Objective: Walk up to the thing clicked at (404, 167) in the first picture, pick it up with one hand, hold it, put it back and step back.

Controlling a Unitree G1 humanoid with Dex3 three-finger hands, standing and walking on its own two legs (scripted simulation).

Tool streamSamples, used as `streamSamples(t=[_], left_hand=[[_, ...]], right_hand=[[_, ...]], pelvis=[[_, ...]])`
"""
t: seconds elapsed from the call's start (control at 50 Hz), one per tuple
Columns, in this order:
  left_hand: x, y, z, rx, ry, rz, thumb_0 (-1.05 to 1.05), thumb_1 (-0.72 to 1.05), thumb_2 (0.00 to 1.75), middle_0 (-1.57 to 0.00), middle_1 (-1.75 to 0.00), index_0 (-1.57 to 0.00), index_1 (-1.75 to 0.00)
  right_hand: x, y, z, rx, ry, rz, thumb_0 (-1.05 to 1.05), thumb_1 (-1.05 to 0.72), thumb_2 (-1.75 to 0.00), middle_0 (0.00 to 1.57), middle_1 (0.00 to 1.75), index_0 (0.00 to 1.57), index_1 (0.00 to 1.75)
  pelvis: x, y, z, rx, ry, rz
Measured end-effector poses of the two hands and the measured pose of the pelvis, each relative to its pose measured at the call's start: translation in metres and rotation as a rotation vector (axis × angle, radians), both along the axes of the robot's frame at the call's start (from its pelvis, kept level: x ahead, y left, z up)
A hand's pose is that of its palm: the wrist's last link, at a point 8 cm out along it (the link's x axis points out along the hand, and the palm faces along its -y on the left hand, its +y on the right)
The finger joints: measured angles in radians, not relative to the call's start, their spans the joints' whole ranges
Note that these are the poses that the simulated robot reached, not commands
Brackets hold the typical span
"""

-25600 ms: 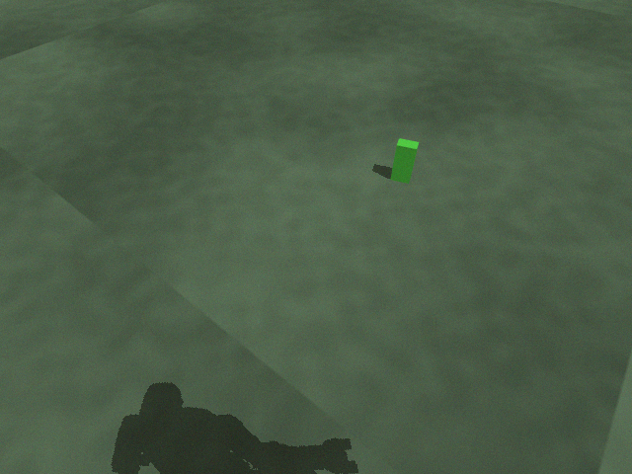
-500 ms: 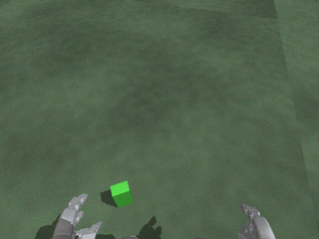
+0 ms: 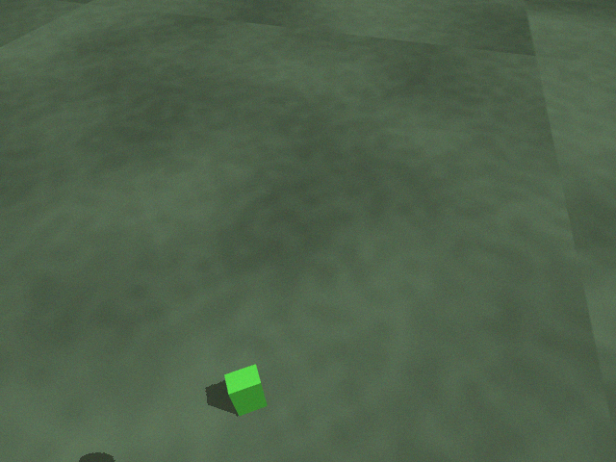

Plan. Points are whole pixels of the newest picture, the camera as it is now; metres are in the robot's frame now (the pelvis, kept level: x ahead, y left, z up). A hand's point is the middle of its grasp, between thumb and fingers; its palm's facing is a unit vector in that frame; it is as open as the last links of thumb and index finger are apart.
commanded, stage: stand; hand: left
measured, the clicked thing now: (247, 391) +0.43 +0.20 -0.67
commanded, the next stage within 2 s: step back in 1.62 s
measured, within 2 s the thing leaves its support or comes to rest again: neither
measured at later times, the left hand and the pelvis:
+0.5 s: hand out of the picture +0.05 +0.24 -0.15, palm faces -0.01 -0.94 -0.35, open 7.4 cm; pelvis -0.01 -0.01 +0.01, yaw +0 degrees
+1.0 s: hand out of the picture +0.06 +0.23 -0.15, palm faces -0.02 -0.94 -0.34, open 7.4 cm; pelvis +0.00 -0.01 +0.01, yaw +0 degrees
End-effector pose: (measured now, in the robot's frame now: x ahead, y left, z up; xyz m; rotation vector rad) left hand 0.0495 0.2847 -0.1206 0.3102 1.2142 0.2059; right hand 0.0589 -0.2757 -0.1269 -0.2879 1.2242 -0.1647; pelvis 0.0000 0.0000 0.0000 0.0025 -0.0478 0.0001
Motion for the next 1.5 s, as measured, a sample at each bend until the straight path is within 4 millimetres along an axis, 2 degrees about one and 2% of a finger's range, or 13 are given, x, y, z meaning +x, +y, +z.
streamSamples(t=[0.26, 0.6, 0.76, 1.12, 1.5], left_hand=[[-0.002, 0.002, 0.006, 0.006, 0.016, 0.013, 0.0, 0.9, 0.9, -0.21, -0.3, -0.21, -0.3], [-0.006, -0.002, 0.007, 0.004, 0.046, 0.01, 0.0, 0.9, 0.9, -0.21, -0.3, -0.21, -0.3], [-0.002, -0.004, 0.008, 0.005, 0.046, 0.008, 0.0, 0.9, 0.9, -0.21, -0.3, -0.21, -0.3], [0.014, -0.009, 0.008, -0.003, 0.045, 0.002, 0.0, 0.9, 0.9, -0.21, -0.3, -0.21, -0.3], [0.041, -0.009, 0.011, -0.001, 0.01, -0.004, 0.0, 0.9, 0.9, -0.21, -0.3, -0.21, -0.3]], right_hand=[[0.004, -0.005, 0.005, -0.003, -0.003, -0.005, 0.01, -0.9, -0.89, 0.2, 0.3, 0.2, 0.3], [-0.013, -0.021, 0.006, -0.018, 0.043, -0.03, 0.0, -0.9, -0.89, 0.2, 0.3, 0.2, 0.3], [-0.014, -0.022, 0.005, -0.013, 0.047, -0.032, 0.0, -0.9, -0.89, 0.2, 0.3, 0.2, 0.3], [-0.002, -0.028, 0.007, -0.018, 0.051, -0.03, 0.0, -0.9, -0.89, 0.2, 0.3, 0.2, 0.3], [0.025, -0.031, 0.011, -0.029, 0.014, -0.023, 0.0, -0.9, -0.89, 0.2, 0.3, 0.2, 0.3]], pelvis=[[-0.005, -0.001, 0.006, 0.003, -0.017, 0.002], [-0.008, -0.007, 0.008, 0.001, -0.008, -0.001], [-0.006, -0.009, 0.009, 0.002, -0.007, -0.003], [0.005, -0.013, 0.009, 0.001, 0.01, -0.006], [0.018, -0.013, 0.01, -0.001, 0.014, -0.008]])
